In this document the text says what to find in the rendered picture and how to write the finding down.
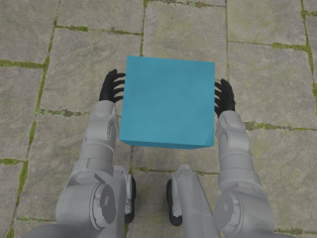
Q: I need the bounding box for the left robot upper arm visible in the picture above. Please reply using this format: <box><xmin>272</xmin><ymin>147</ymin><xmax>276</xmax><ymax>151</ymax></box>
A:
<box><xmin>20</xmin><ymin>181</ymin><xmax>117</xmax><ymax>238</ymax></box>

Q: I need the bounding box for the robot right hand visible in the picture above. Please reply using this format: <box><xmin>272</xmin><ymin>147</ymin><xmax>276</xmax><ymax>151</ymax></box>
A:
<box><xmin>214</xmin><ymin>78</ymin><xmax>236</xmax><ymax>118</ymax></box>

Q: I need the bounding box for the robot right forearm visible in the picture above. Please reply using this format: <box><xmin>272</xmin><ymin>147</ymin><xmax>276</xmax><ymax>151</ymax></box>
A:
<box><xmin>215</xmin><ymin>110</ymin><xmax>275</xmax><ymax>228</ymax></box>

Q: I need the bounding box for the carton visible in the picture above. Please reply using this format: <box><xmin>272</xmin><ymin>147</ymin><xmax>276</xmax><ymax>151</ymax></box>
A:
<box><xmin>119</xmin><ymin>56</ymin><xmax>215</xmax><ymax>150</ymax></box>

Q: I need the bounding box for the left robot foot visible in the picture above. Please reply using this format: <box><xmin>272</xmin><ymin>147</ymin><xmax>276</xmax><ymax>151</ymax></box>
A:
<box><xmin>124</xmin><ymin>177</ymin><xmax>136</xmax><ymax>224</ymax></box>

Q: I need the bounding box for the robot left hand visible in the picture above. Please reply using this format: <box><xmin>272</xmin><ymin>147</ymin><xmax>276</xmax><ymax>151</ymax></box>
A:
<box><xmin>99</xmin><ymin>68</ymin><xmax>126</xmax><ymax>103</ymax></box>

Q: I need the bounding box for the robot right shin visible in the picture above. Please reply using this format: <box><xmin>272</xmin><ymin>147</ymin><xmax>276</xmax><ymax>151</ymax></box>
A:
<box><xmin>171</xmin><ymin>165</ymin><xmax>199</xmax><ymax>216</ymax></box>

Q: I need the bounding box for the robot left forearm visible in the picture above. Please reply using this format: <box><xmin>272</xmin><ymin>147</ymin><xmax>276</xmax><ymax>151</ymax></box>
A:
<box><xmin>55</xmin><ymin>100</ymin><xmax>119</xmax><ymax>219</ymax></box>

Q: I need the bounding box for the right robot upper arm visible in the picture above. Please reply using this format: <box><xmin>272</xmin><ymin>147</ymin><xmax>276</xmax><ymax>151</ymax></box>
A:
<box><xmin>212</xmin><ymin>189</ymin><xmax>296</xmax><ymax>238</ymax></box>

